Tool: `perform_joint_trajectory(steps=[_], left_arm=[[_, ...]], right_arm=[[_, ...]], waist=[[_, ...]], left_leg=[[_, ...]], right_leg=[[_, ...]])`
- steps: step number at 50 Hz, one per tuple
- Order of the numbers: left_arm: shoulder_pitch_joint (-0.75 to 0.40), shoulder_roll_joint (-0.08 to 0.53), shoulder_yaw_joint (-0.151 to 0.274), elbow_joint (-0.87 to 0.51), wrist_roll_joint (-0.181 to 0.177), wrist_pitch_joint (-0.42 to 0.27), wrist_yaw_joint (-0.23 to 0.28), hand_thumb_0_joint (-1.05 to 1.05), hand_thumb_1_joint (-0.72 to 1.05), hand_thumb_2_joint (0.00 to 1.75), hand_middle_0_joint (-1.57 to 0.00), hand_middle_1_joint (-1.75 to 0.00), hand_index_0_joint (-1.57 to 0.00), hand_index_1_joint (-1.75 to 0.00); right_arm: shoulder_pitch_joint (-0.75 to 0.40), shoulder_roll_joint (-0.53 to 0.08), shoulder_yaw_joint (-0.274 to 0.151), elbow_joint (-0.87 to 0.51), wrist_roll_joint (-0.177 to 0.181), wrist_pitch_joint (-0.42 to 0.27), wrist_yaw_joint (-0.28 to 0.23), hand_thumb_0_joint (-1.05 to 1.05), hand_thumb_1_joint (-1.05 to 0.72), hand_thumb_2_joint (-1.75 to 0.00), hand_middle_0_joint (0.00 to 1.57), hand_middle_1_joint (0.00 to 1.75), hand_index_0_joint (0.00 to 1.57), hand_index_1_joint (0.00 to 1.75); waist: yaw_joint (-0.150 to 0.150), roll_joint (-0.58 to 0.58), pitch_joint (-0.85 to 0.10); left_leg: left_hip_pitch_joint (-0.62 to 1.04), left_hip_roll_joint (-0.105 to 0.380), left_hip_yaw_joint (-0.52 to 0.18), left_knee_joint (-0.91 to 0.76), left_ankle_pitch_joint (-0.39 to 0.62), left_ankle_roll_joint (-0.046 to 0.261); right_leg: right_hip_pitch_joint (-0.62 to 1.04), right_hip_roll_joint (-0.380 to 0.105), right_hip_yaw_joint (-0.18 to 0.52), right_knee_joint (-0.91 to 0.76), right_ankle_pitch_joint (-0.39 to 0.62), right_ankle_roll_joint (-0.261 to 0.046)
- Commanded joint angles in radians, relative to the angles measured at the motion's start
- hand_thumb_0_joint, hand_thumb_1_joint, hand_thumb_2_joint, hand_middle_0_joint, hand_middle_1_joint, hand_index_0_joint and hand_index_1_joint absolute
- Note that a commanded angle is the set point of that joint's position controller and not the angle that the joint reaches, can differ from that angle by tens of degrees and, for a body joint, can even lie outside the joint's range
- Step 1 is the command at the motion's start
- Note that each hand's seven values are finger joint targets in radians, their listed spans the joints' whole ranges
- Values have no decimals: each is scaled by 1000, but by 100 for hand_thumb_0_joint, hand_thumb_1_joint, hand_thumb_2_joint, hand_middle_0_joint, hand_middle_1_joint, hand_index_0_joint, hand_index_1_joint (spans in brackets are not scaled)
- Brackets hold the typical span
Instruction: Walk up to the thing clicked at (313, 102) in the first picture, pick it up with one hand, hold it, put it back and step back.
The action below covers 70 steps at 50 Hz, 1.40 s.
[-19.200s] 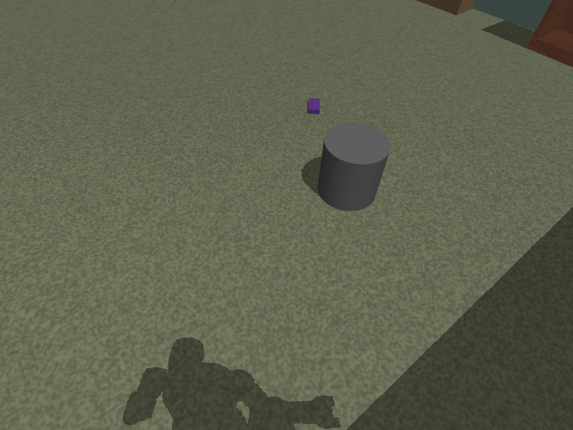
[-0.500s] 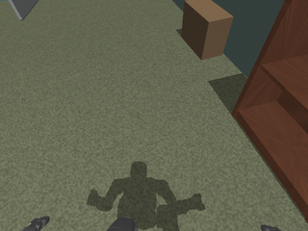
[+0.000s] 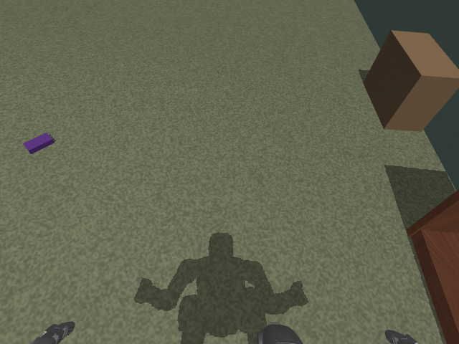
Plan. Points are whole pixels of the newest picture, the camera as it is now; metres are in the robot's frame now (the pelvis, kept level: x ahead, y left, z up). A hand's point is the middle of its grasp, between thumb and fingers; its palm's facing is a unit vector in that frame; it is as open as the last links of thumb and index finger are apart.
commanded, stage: walk up
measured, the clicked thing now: (39, 143) +1.13 +1.02 -0.75
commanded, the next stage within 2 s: none
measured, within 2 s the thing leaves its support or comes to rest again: neither
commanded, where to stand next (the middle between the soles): +0.04 -0.01 m, yaw +35 degrees
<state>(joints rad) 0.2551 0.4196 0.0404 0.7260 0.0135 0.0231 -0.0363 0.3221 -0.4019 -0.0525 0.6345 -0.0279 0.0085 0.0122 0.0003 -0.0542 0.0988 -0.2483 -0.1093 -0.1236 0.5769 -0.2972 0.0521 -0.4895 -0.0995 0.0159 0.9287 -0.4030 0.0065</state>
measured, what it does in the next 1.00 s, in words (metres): steps on the spot, turning left: right foot, then left foot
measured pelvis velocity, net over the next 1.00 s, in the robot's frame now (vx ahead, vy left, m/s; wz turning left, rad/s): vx -0.02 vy -0.05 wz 0.56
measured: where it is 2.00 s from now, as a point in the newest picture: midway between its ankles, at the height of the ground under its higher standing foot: outside the picture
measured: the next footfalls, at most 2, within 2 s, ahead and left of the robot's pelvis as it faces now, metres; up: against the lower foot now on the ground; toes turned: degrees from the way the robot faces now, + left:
right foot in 0.12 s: +0.11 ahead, -0.14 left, +0.00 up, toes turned +4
left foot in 0.52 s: +0.01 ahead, +0.12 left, +0.00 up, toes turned +21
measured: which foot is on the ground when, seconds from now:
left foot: down 0.00-0.14, up 0.16-0.50, down 0.52-0.98, up 1.00-1.00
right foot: up 0.00-0.10, down 0.12-0.54, up 0.56-0.94, down 0.96-1.00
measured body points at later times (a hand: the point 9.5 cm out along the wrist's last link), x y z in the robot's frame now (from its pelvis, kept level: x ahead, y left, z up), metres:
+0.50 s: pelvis -0.01 -0.02 -0.01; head +0.03 -0.01 +0.43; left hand -0.03 +0.33 -0.10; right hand +0.18 -0.30 -0.12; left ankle -0.02 +0.12 -0.72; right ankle +0.07 -0.14 -0.73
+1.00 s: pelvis -0.02 -0.05 -0.02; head +0.02 -0.03 +0.42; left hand -0.14 +0.27 -0.13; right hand +0.25 -0.25 -0.13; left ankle -0.03 +0.10 -0.73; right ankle +0.05 -0.16 -0.73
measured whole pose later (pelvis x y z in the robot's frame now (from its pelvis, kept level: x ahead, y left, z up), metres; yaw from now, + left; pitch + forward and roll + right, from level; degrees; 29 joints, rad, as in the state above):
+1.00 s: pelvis -0.02 -0.05 -0.02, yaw +32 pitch -2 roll -2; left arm 0.24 0.39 0.05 0.87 0.02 0.01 -0.01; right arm 0.21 -0.43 -0.03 0.77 -0.01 0.01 -0.02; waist 0.02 0.07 0.11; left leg -0.46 -0.06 -0.20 0.81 -0.32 0.02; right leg -0.31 -0.01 -0.05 0.75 -0.40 0.00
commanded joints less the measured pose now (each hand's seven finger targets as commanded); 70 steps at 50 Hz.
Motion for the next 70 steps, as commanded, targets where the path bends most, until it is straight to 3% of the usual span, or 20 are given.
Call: perform_joint_trajectory(steps=[1, 5, 7, 9, 14, 20, 24, 26, 27, 29, 32, 41, 47, 49, 51, 54, 62, 65, 66, 70], left_arm=[[15, 181, 65, -97, -19, -51, 44, 0, 90, 90, -20, -30, -20, -30], [86, 190, 75, -80, -14, -72, 61, 0, 90, 90, -20, -30, -20, -30], [115, 310, 103, -88, 7, -77, 71, 0, 90, 90, -20, -30, -20, -30], [-63, 320, 112, -133, 6, -64, 64, 0, 90, 90, -20, -30, -20, -30], [-50, 241, 97, -94, 16, -63, 59, 0, 90, 90, -20, -30, -20, -30], [-38, 262, 114, -107, 27, -38, 21, 0, 90, 90, -20, -30, -20, -30], [-90, 272, 104, -93, 7, -15, 9, 0, 90, 90, -20, -30, -20, -30], [-59, 178, 70, -85, -6, 4, 11, 0, 90, 90, -20, -30, -20, -30], [-16, 114, 51, -92, -15, 15, 10, 0, 90, 90, -20, -30, -20, -30], [-64, 238, 79, -70, -9, 13, 39, 0, 90, 90, -20, -30, -20, -30], [-4, 219, 80, -9, -22, 12, 31, 0, 90, 90, -20, -30, -20, -30], [-19, 190, 67, 29, -2, -7, 38, 0, 90, 90, -20, -30, -20, -30], [92, 154, 68, 96, 2, -43, 42, 0, 90, 90, -20, -30, -20, -30], [104, 275, 94, 85, 32, -66, 49, 0, 90, 90, -20, -30, -20, -30], [-87, 355, 112, 37, 28, -58, 40, 0, 90, 90, -20, -30, -20, -30], [-63, 221, 75, 57, 19, -70, 41, 0, 90, 90, -20, -30, -20, -30], [-3, 213, 55, 50, 3, -40, 20, 0, 90, 90, -20, -30, -20, -30], [12, 123, 27, 44, -16, -22, 31, 0, 90, 90, -20, -30, -20, -30], [-33, 194, 45, 56, -7, -21, 38, 0, 90, 90, -20, -30, -20, -30], [15, 177, 46, 104, -19, -35, 31, 0, 90, 90, -20, -30, -20, -30]], right_arm=[[6, -251, -103, -110, -15, -26, -13, 0, -90, -90, 20, 30, 20, 30], [-39, -212, -88, -137, 9, -9, -10, 0, -90, -90, 20, 30, 20, 30], [15, -118, -56, -142, 18, -4, -18, 0, -90, -90, 20, 30, 20, 30], [88, -231, -88, -95, -1, 21, -33, 0, -90, -90, 20, 30, 20, 30], [50, -207, -92, -36, 3, 12, 13, 0, -90, -90, 20, 30, 20, 30], [2, -196, -75, 24, 12, -15, 1, 0, -90, -90, 20, 30, 20, 30], [73, -186, -74, 82, 15, -36, -18, 0, -90, -90, 20, 30, 20, 30], [108, -250, -92, 108, 2, -53, -33, 0, -90, -90, 20, 30, 20, 30], [73, -347, -106, 75, -17, -56, -43, 0, -90, -90, 20, 30, 20, 30], [-11, -405, -114, 56, -4, -52, -45, 0, -90, -90, 20, 30, 20, 30], [-46, -270, -71, 67, 8, -60, -63, 0, -90, -90, 20, 30, 20, 30], [1, -269, -68, 69, 4, -54, -59, 0, -90, -90, 20, 30, 20, 30], [-120, -245, -50, 44, 10, -26, -46, 0, -90, -90, 20, 30, 20, 30], [-110, -132, -15, 38, 34, -28, -47, 0, -90, -90, 20, 30, 20, 30], [-87, -252, -58, 92, 15, -34, -61, 0, -90, -90, 20, 30, 20, 30], [-94, -209, -49, 150, 18, -46, -35, 0, -90, -90, 20, 30, 20, 30], [-44, -154, -40, 213, 21, -79, -27, 0, -90, -90, 20, 30, 20, 30], [-53, -305, -70, 195, 2, -92, -41, 0, -90, -90, 20, 30, 20, 30], [-47, -336, -85, 214, 13, -86, -37, 0, -90, -90, 20, 30, 20, 30], [-131, -226, -37, 206, 17, -85, -41, 0, -90, -90, 20, 30, 20, 30]], waist=[[-16, 222, -92], [50, 113, -180], [62, -235, -255], [7, -172, -203], [26, -167, -87], [76, -243, -75], [10, -160, -116], [-22, 109, -116], [3, 361, -84], [-14, 274, -27], [26, 234, -80], [-16, 233, -147], [58, 156, -150], [78, -145, -111], [29, -214, -17], [24, -83, 30], [12, -144, -126], [-3, 166, -181], [-33, 166, -138], [18, 204, -80]], left_leg=[[-25, 180, -203, -36, 760, 147], [-125, 101, -217, 149, 493, 54], [-416, -51, 2, 451, -280, -41], [-397, 68, -11, 674, -301, -60], [-315, 76, 52, 610, -70, -77], [-240, 89, 167, 276, -132, -100], [-13, 71, 215, 66, 47, -65], [105, 111, 5, -91, -34, -8], [89, 341, -428, -230, -110, 74], [-105, 448, -603, -281, -64, 217], [24, 279, -262, -121, 257, 107], [40, 270, -294, -56, 339, 173], [-182, 179, -223, 57, 135, 123], [-390, 0, -80, 325, -82, -1], [-323, 86, -28, 475, -288, -37], [-269, 55, 16, 360, -166, -30], [65, 32, 173, -130, 88, -37], [227, 446, -438, -219, 50, 184], [127, 473, -451, -223, 26, 251], [27, 319, -145, -142, 321, 136]], right_leg=[[80, 59, -60, -107, 57, -20], [357, 76, -23, -437, 283, -63], [591, -372, 413, -530, 481, -156], [422, -494, 502, -541, 397, -333], [267, -178, 37, -511, 206, -183], [285, -211, -24, -501, 77, -213], [166, -261, -63, -372, 159, -172], [4, -164, -111, -63, -53, -78], [-178, -26, -135, 163, -204, -6], [-119, -28, 23, 229, -206, -12], [-118, -36, 32, 183, -69, -19], [-16, 16, -2, 21, -97, -16], [306, 93, -54, -408, 46, -44], [382, -218, 400, -619, -63, -148], [148, -413, 610, -681, -184, -316], [204, -181, 202, -561, 94, -187], [265, -103, 14, -301, 436, -131], [-61, 42, -21, -32, -193, -20], [-17, 4, 20, 18, -228, -27], [71, -1, 19, -112, -77, -34]])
